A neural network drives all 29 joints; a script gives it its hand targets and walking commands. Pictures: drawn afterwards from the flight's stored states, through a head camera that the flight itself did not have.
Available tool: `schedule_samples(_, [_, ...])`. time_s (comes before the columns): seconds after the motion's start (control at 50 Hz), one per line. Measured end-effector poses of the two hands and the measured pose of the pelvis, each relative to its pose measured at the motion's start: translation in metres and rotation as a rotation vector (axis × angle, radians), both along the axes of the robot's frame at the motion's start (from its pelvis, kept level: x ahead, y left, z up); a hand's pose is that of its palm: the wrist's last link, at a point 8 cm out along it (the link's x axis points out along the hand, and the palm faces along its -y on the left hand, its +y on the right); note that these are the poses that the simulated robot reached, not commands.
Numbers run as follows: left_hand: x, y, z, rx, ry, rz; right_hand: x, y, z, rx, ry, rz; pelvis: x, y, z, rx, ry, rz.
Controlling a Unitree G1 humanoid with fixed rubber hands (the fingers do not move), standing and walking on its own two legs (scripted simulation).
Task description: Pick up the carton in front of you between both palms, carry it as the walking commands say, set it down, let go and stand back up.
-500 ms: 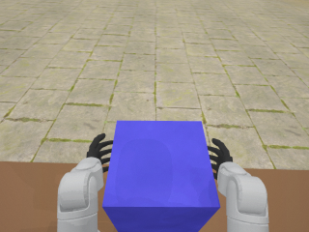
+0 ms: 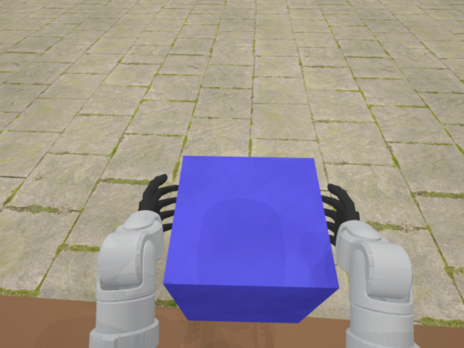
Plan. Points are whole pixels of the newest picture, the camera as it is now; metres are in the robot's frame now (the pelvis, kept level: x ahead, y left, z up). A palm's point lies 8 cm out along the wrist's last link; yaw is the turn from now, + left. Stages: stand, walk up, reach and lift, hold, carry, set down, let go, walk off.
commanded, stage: carry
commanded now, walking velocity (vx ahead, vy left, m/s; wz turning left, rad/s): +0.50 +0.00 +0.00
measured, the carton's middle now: (245, 246) +0.31 +0.00 +0.03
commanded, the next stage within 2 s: none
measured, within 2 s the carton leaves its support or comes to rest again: neither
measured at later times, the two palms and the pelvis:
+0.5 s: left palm (195, 92) +0.69 +0.14 +0.11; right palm (316, 100) +0.66 -0.16 +0.11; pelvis +0.31 +0.02 +0.00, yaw -1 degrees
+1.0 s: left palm (216, 70) +1.04 +0.12 +0.01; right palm (298, 73) +1.04 -0.18 -0.01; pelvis +0.68 -0.03 -0.12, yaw -1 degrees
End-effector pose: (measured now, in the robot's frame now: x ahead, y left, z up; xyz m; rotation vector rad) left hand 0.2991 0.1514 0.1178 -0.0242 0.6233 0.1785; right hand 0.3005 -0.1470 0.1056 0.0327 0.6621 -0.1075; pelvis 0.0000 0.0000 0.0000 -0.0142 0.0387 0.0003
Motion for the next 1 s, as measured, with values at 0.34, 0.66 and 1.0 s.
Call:
schedule_samples(0.34, [0.269,-0.007,0.032,0.027,0.039,-0.052,0.262,-0.007,0.035,-0.043,0.035,-0.003,0.199,-0.004,0.022,0.02,0.053,-0.026])
schedule_samples(0.66, [0.488,-0.017,-0.015,-0.032,0.113,-0.109,0.455,-0.016,-0.003,-0.031,0.112,-0.111,0.407,0.017,0.014,0.004,0.072,-0.028])
schedule_samples(1.0, [0.744,-0.032,-0.111,0.048,0.102,-0.034,0.744,-0.032,-0.111,-0.039,0.095,0.033,0.683,-0.033,-0.119,0.031,0.026,-0.016])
